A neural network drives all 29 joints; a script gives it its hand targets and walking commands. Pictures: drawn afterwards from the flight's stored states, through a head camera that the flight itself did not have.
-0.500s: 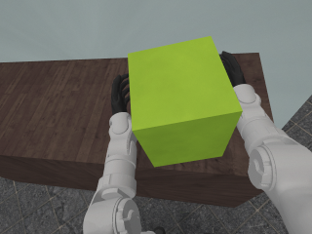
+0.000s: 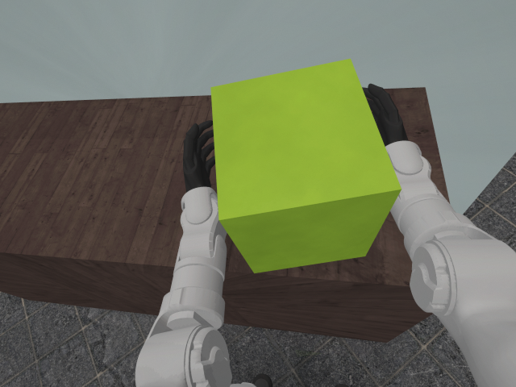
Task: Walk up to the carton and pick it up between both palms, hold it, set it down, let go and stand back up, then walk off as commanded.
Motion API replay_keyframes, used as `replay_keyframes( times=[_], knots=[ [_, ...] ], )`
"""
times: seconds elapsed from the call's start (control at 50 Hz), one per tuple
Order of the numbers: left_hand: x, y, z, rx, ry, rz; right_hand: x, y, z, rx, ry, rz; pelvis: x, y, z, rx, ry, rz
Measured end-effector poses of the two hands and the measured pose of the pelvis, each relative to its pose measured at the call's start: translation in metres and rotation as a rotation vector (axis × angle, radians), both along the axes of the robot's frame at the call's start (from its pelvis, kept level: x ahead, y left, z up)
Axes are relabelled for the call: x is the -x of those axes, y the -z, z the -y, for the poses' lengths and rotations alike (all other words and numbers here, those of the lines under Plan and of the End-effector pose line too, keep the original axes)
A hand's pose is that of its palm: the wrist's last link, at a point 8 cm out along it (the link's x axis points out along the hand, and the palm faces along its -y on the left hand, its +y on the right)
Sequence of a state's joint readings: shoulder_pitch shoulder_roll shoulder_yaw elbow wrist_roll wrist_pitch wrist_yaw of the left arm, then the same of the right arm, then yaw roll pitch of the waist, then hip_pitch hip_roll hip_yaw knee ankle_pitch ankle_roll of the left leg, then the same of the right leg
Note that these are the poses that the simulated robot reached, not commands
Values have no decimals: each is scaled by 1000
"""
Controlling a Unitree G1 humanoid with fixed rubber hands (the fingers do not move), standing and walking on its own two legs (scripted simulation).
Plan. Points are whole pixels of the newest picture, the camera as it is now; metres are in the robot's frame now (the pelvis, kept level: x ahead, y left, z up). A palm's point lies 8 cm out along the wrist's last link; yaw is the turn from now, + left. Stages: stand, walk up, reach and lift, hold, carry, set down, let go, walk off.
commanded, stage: reach and lift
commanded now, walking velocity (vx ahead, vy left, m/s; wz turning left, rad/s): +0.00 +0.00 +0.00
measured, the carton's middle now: (295, 180) +0.42 +0.07 +0.04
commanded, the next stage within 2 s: none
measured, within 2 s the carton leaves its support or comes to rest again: neither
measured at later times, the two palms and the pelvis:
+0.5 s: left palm (206, 178) +0.37 +0.20 +0.08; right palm (404, 150) +0.47 -0.08 +0.08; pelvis -0.01 +0.00 +0.00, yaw +0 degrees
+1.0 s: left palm (183, 161) +0.33 +0.19 +0.17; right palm (442, 154) +0.40 -0.10 +0.16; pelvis -0.04 +0.00 +0.01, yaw +0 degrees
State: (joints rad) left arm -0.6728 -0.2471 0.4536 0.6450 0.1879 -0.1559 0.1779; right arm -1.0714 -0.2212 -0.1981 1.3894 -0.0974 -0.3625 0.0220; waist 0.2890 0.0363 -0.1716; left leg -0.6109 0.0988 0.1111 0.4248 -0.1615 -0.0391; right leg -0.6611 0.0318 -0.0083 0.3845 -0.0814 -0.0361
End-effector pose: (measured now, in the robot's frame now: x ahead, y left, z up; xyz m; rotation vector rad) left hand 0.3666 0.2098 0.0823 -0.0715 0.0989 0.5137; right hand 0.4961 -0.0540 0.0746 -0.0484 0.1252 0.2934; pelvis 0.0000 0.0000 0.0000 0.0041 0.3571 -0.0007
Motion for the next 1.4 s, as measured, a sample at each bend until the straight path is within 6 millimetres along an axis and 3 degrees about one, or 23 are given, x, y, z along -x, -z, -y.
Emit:
replay_keyframes(
  times=[0.3, 0.5, 0.62, 0.76, 0.96, 1.08, 1.22, 1.4],
  knots=[
    [-8, 3, 5, 33, 55, -9, 8, 1, 11, 21, 69, -11, 2, 0, 0, 1, 0, 2],
    [-2, -3, 11, 49, 105, -9, 29, -7, 22, 56, 129, -1, 10, -1, -1, 1, 0, 31],
    [5, -17, 16, 42, 145, -26, 48, -21, 29, 66, 174, -12, 16, -2, 0, 1, 0, 82],
    [19, -39, 21, 34, 184, -45, 71, -50, 37, 78, 213, -24, 24, -4, 0, 1, 1, 166],
    [32, -83, 24, 26, 230, -37, 99, -86, 44, 112, 252, -10, 36, -5, 0, -1, 0, 261],
    [32, -101, 19, 13, 248, -38, 103, -98, 39, 139, 256, -8, 37, -6, 1, -6, -1, 280],
    [25, -104, 15, 13, 271, -54, 101, -108, 37, 151, 276, -21, 30, -8, -3, 0, -3, 299],
    [5, -109, 24, 1, 343, -76, 100, -119, 48, 137, 349, -48, 17, -11, -14, 10, -8, 330]
  ],
)
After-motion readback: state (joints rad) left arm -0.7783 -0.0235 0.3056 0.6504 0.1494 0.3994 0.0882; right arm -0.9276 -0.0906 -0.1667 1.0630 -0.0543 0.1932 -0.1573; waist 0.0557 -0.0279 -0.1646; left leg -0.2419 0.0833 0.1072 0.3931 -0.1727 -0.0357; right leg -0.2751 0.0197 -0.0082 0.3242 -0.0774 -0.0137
